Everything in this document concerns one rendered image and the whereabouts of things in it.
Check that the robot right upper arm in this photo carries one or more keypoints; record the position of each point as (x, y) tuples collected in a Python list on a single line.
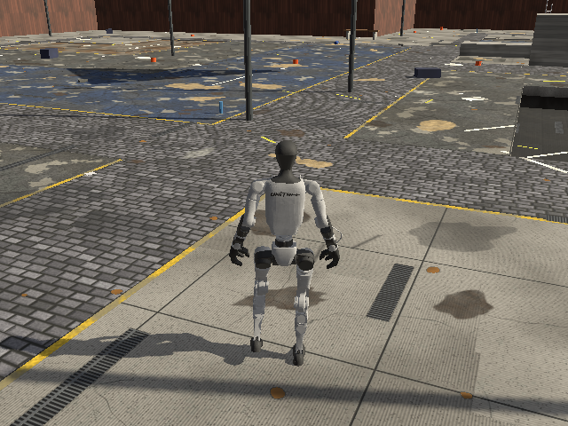
[(313, 188)]

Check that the left robot thigh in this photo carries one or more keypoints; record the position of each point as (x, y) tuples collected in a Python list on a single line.
[(262, 261)]

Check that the right robot forearm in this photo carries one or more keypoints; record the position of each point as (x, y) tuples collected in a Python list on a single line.
[(329, 236)]

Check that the humanoid robot torso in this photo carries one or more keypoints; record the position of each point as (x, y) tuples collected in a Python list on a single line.
[(284, 212)]

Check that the robot left hand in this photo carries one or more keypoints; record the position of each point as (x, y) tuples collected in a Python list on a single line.
[(239, 252)]

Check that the robot right hand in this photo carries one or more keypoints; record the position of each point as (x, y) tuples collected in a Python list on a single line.
[(335, 255)]

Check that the left robot forearm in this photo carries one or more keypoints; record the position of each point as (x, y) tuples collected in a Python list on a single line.
[(240, 236)]

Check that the robot left upper arm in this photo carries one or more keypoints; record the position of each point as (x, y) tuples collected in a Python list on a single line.
[(256, 187)]

